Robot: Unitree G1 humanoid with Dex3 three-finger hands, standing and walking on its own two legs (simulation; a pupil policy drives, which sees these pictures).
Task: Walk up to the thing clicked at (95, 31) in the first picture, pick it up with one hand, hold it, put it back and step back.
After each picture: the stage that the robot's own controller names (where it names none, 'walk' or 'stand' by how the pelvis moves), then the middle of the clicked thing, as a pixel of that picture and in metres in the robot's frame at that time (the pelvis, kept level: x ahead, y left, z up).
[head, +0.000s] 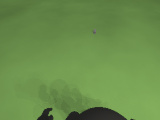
stand; (94, 31) +2.18 -0.07 -0.72
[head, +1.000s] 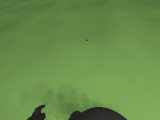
walk; (87, 38) +2.04 +0.24 -0.70
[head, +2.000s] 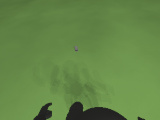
walk; (76, 48) +1.39 +0.40 -0.72
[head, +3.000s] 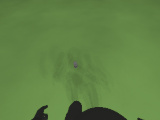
walk; (75, 64) +0.91 +0.31 -0.72
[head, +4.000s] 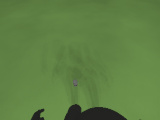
walk; (75, 83) +0.55 +0.23 -0.70
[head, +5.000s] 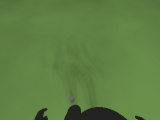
stand; (72, 98) +0.32 +0.22 -0.69
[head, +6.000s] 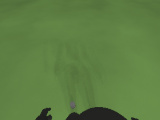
stand; (72, 105) +0.28 +0.20 -0.72
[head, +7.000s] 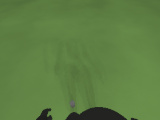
stand; (72, 103) +0.29 +0.21 -0.73
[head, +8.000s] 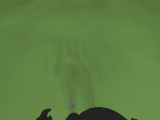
stand; (71, 104) +0.28 +0.22 -0.73
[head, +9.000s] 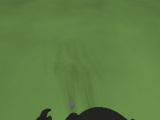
stand; (71, 105) +0.28 +0.21 -0.73
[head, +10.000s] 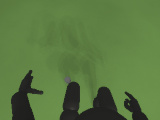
go down; (67, 80) +0.32 +0.22 -0.51
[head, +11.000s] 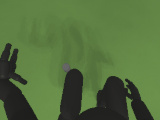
go down; (66, 68) +0.36 +0.25 -0.32
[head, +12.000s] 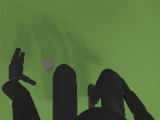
close in; (48, 65) +0.33 +0.28 -0.24
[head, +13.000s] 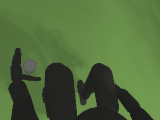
close; (29, 67) +0.33 +0.28 -0.21
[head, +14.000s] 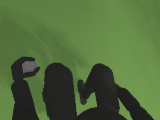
lift; (29, 67) +0.32 +0.29 -0.21
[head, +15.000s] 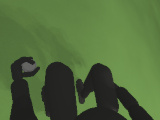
lift; (29, 66) +0.32 +0.29 -0.22
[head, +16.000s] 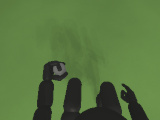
lift; (60, 71) +0.31 +0.21 -0.02
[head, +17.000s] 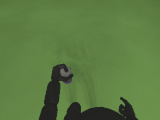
hold; (66, 75) +0.31 +0.18 +0.01
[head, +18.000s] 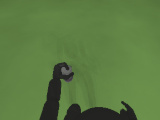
hold; (67, 74) +0.33 +0.17 +0.00
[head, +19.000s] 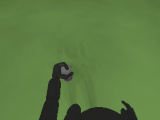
hold; (67, 73) +0.33 +0.18 +0.00
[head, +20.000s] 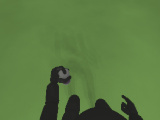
crouch; (65, 76) +0.31 +0.18 -0.05
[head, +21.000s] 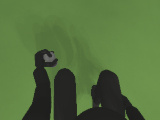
lower; (51, 60) +0.39 +0.26 -0.13
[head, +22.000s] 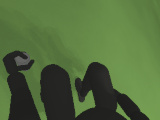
lower; (24, 62) +0.36 +0.29 -0.22
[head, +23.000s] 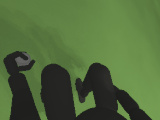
lower; (24, 62) +0.35 +0.30 -0.21
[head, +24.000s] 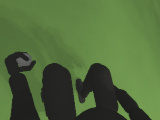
lower; (25, 62) +0.35 +0.30 -0.21
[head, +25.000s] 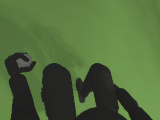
lower; (25, 63) +0.34 +0.30 -0.21
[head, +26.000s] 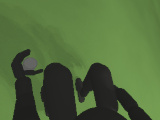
open; (29, 65) +0.33 +0.28 -0.22
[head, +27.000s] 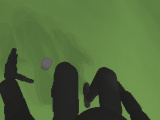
stand; (46, 64) +0.33 +0.26 -0.23
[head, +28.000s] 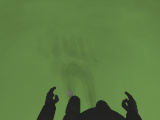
stand; (70, 93) +0.31 +0.20 -0.61
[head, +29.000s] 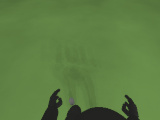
stand; (71, 101) +0.31 +0.20 -0.66
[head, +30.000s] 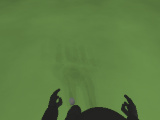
stand; (72, 101) +0.31 +0.20 -0.66
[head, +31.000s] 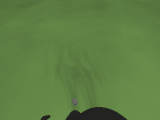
stand; (75, 101) +0.33 +0.19 -0.72
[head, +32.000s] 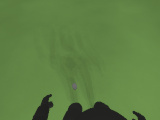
walk; (74, 86) +0.38 +0.18 -0.70
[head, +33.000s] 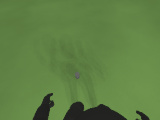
walk; (77, 75) +0.58 +0.20 -0.70
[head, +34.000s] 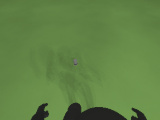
stand; (75, 62) +0.90 +0.27 -0.70
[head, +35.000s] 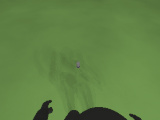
stand; (78, 64) +0.92 +0.20 -0.72
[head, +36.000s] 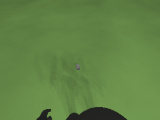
stand; (78, 67) +0.93 +0.23 -0.73
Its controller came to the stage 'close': yes
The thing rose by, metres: 0.70
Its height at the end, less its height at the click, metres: +0.00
